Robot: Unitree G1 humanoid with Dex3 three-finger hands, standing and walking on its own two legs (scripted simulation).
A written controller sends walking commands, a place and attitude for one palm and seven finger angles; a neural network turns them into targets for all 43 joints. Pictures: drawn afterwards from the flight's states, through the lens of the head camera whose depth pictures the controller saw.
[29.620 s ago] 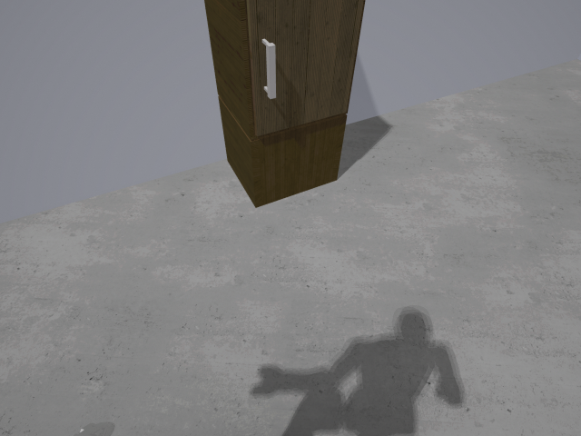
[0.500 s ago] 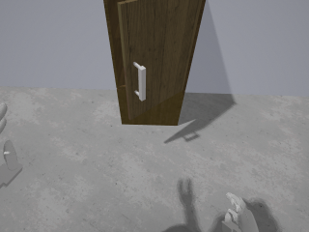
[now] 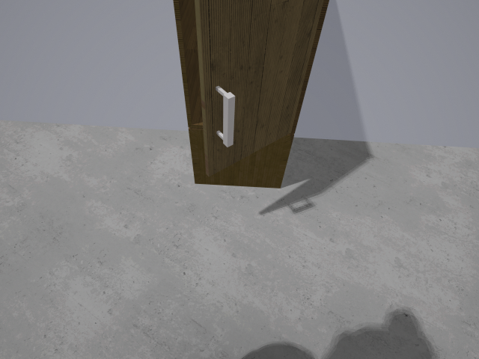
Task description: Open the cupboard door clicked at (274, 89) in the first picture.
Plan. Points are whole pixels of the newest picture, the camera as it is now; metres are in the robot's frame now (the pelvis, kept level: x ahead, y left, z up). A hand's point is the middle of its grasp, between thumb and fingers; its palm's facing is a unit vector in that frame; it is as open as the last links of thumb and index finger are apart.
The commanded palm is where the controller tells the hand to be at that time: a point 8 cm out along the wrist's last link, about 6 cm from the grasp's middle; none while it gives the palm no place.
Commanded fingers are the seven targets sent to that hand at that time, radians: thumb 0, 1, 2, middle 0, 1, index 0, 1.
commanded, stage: let the arm hang, fingers relaxed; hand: left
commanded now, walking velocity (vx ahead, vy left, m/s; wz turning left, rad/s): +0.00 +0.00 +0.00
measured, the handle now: (224, 117) +0.74 +0.09 -0.07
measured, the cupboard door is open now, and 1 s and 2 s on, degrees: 40 40 40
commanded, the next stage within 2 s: look to check the result in 0.68 s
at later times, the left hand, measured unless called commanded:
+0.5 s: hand out of the picture -0.01 +0.15 -0.18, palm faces +0.04 -0.99 -0.16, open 7.4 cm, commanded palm none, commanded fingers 0.00 0.90 0.90 -0.20 -0.30 -0.20 -0.30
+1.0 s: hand out of the picture +0.01 +0.16 -0.17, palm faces +0.04 -0.98 -0.18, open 7.4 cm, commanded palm none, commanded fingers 0.00 0.90 0.90 -0.20 -0.30 -0.20 -0.30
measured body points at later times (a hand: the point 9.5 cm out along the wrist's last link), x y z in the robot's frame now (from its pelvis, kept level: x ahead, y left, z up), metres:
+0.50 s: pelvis +0.00 +0.00 +0.00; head +0.01 -0.01 +0.45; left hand -0.01 +0.21 -0.16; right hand -0.02 -0.20 -0.17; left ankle +0.05 +0.10 -0.74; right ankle -0.01 -0.12 -0.74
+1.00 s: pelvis +0.02 -0.01 +0.00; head +0.04 -0.01 +0.45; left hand +0.01 +0.21 -0.16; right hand +0.01 -0.23 -0.16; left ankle +0.05 +0.10 -0.74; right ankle -0.01 -0.12 -0.74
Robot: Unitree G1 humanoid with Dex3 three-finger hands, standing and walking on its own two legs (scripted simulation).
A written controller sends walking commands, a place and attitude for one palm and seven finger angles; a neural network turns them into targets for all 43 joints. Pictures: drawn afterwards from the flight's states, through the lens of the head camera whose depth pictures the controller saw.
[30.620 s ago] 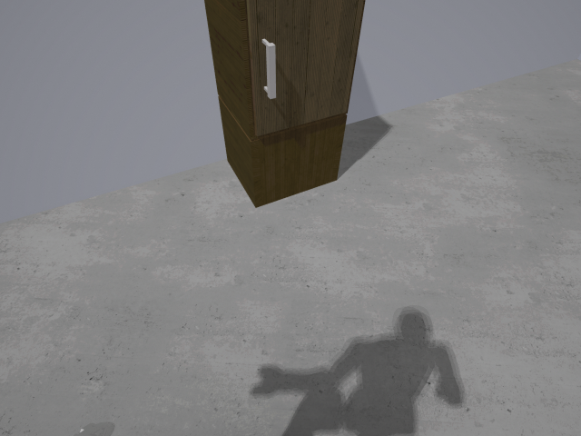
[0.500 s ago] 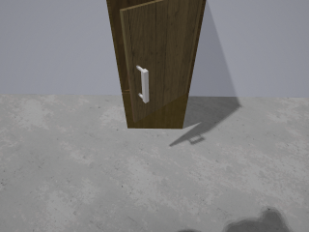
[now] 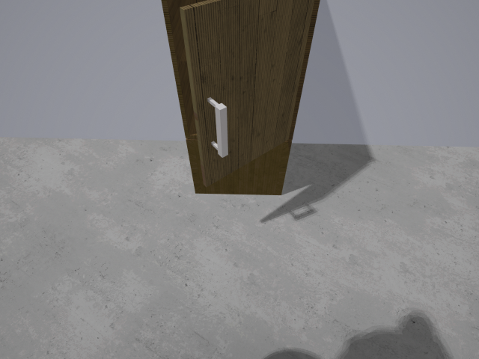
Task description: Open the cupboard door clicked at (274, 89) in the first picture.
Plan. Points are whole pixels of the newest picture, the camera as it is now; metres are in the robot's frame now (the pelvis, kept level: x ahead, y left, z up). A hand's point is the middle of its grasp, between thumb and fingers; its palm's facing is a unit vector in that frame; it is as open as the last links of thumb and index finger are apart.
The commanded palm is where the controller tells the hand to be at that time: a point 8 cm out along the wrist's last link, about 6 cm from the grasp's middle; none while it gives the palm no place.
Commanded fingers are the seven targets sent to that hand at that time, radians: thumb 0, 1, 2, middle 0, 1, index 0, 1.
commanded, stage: look to check the result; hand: left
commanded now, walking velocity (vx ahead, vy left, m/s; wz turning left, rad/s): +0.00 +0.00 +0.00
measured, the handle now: (217, 128) +0.72 +0.10 -0.08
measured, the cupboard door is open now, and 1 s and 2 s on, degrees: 40 40 40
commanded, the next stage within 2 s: walk to a spot facing it in 0.50 s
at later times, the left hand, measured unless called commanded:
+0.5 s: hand out of the picture +0.03 +0.18 -0.17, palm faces +0.03 -0.98 -0.22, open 7.4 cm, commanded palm none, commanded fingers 0.00 0.90 0.90 -0.20 -0.30 -0.20 -0.30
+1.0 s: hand out of the picture +0.07 +0.18 -0.18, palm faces -0.10 -0.96 -0.26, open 7.4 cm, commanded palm none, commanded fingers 0.00 0.90 0.90 -0.20 -0.30 -0.20 -0.30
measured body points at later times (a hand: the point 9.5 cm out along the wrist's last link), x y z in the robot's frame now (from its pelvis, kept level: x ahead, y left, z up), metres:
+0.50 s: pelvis +0.02 -0.01 +0.00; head +0.04 -0.01 +0.45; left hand +0.03 +0.23 -0.15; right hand +0.03 -0.24 -0.16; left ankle +0.03 +0.11 -0.74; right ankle -0.03 -0.11 -0.74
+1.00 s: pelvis +0.01 -0.02 -0.01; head +0.05 -0.05 +0.43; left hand +0.07 +0.23 -0.16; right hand +0.01 -0.27 -0.18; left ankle +0.03 +0.11 -0.74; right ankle -0.03 -0.10 -0.73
